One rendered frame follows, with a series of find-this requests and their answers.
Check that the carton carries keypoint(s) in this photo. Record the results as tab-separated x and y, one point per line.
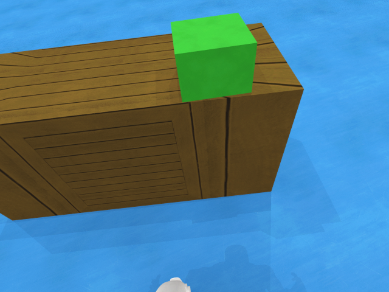
215	56

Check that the pedestal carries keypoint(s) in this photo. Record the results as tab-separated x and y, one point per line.
102	126

